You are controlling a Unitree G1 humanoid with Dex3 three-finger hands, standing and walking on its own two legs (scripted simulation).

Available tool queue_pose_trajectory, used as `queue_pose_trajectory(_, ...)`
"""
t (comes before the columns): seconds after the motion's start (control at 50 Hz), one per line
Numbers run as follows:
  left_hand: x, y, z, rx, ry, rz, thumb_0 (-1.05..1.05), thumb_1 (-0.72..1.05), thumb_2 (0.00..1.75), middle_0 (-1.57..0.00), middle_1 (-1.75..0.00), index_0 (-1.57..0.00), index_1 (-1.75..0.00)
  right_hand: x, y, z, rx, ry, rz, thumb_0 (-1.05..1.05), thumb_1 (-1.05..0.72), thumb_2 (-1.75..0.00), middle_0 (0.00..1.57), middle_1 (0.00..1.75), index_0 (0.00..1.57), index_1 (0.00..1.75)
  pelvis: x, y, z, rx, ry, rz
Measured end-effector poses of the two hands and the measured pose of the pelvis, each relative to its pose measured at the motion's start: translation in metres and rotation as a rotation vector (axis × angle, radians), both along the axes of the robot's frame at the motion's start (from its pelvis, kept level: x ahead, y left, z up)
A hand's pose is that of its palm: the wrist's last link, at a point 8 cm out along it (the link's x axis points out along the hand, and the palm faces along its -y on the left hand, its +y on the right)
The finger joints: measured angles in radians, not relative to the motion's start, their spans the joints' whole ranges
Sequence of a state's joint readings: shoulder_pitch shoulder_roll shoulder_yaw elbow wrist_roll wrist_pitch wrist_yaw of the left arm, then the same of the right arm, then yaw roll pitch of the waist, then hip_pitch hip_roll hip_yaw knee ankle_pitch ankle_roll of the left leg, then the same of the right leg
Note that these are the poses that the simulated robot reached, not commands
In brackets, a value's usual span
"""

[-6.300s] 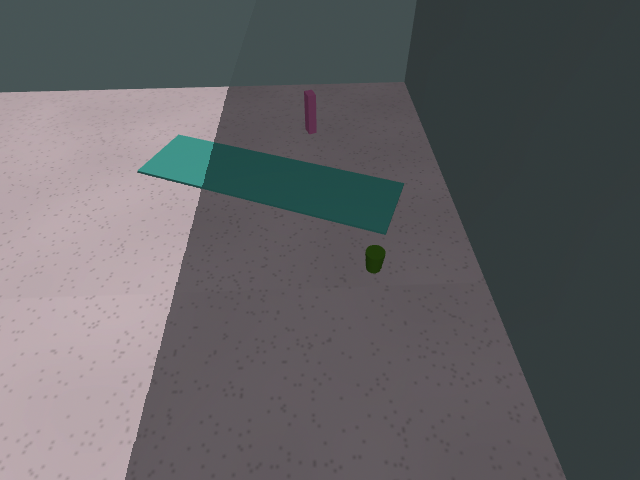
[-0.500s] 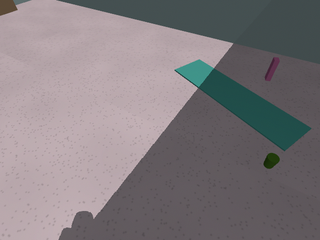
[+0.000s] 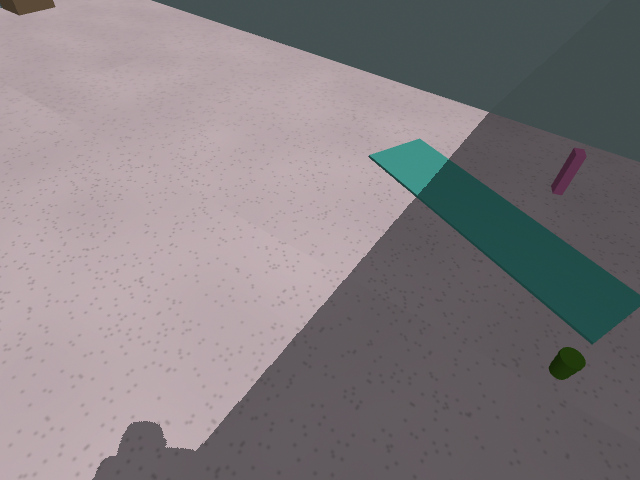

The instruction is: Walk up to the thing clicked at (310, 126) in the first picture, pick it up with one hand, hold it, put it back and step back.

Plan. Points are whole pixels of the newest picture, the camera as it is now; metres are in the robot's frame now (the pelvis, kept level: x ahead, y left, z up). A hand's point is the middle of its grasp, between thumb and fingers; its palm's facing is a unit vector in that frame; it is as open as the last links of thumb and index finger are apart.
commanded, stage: walk up
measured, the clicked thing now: (567, 172) +1.73 -1.18 -0.64
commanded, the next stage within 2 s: none
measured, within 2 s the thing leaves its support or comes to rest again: neither
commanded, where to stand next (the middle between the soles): +0.90 -0.05 m, yaw -1 degrees
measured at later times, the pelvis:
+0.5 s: pelvis +0.22 -0.03 +0.00, yaw -2 degrees
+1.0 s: pelvis +0.44 -0.03 +0.00, yaw -1 degrees
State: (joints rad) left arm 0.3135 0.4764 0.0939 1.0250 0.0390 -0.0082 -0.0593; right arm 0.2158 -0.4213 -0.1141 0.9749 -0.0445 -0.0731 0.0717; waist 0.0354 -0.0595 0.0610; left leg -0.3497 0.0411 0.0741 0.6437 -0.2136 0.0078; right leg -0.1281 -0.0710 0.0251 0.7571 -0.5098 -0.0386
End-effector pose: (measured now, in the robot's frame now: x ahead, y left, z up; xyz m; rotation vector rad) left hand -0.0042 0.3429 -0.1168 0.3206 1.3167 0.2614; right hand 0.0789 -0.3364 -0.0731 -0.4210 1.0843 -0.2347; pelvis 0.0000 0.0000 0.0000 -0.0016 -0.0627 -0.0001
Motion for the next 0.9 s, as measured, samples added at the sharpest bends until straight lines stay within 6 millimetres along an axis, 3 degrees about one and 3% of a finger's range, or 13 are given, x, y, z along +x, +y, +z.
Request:
queue_pose_trajectory(0.14,0.086,-0.003,0.012,-0.054,-0.078,-0.077,0.01,0.91,0.9,-0.2,-0.3,-0.2,-0.3,0.003,0.025,0.01,0.035,0.026,-0.077,0.01,-0.9,-0.89,0.21,0.3,0.2,0.3,0.046,0.013,0.018,0.003,-0.008,-0.015)
queue_pose_trajectory(0.26,0.153,-0.008,0.027,-0.056,-0.103,-0.129,0.0,0.91,0.9,-0.2,-0.3,-0.2,-0.3,0.025,0.031,0.004,0.074,0.061,-0.104,0.01,-0.9,-0.89,0.21,0.3,0.2,0.31,0.093,0.012,0.023,0.018,-0.004,-0.03)
queue_pose_trajectory(0.34,0.203,-0.017,0.034,-0.038,-0.099,-0.16,0.0,0.91,0.9,-0.2,-0.3,-0.2,-0.3,0.05,0.024,-0.007,0.1,0.081,-0.119,0.01,-0.9,-0.89,0.21,0.3,0.21,0.31,0.131,0.004,0.02,0.031,0.005,-0.041)
queue_pose_trajectory(0.42,0.27,-0.036,0.036,-0.01,-0.129,-0.195,0.01,0.91,0.9,-0.2,-0.3,-0.2,-0.3,0.083,0.007,-0.027,0.119,0.106,-0.133,0.01,-0.9,-0.89,0.21,0.3,0.21,0.31,0.174,-0.013,0.01,0.048,0.019,-0.052)
queue_pose_trajectory(0.48,0.323,-0.058,0.037,0.009,-0.188,-0.209,0.01,0.91,0.9,-0.2,-0.3,-0.2,-0.3,0.113,-0.009,-0.044,0.126,0.13,-0.14,0.01,-0.9,-0.89,0.21,0.3,0.2,0.31,0.207,-0.028,0.001,0.014,0.016,-0.047)
queue_pose_trajectory(0.54,0.363,-0.078,0.045,0.008,-0.282,-0.209,0.0,0.91,0.9,-0.2,-0.3,-0.2,-0.3,0.15,-0.017,-0.047,0.141,0.143,-0.119,0.01,-0.9,-0.89,0.21,0.3,0.2,0.3,0.234,-0.042,0.003,0.025,0.007,-0.039)
queue_pose_trajectory(0.62,0.386,-0.094,0.058,0.0,-0.307,-0.181,0.0,0.91,0.9,-0.2,-0.3,-0.21,-0.3,0.211,-0.026,-0.033,0.149,0.083,-0.085,0.01,-0.9,-0.89,0.21,0.3,0.2,0.3,0.268,-0.051,0.017,0.046,-0.001,-0.051)
queue_pose_trajectory(0.7,0.398,-0.096,0.06,0.001,-0.257,-0.172,0.0,0.9,0.9,-0.2,-0.3,-0.21,-0.3,0.266,-0.036,-0.019,0.138,0.008,-0.064,0.01,-0.9,-0.89,0.21,0.3,0.2,0.3,0.301,-0.054,0.023,0.028,0.004,-0.062)
queue_pose_trajectory(0.8,0.415,-0.087,0.051,-0.002,-0.211,-0.149,0.0,0.9,0.9,-0.2,-0.3,-0.21,-0.3,0.317,-0.04,-0.01,0.107,0.019,-0.045,0.01,-0.9,-0.89,0.21,0.3,0.2,0.3,0.344,-0.051,0.022,-0.007,0.016,-0.041)
queue_pose_trajectory(0.9,0.437,-0.065,0.03,-0.011,-0.165,-0.106,0.0,0.9,0.9,-0.2,-0.3,-0.21,-0.3,0.376,-0.028,-0.009,0.076,0.056,0.006,0.01,-0.9,-0.89,0.21,0.3,0.2,0.3,0.392,-0.042,0.011,-0.039,0.025,-0.018)
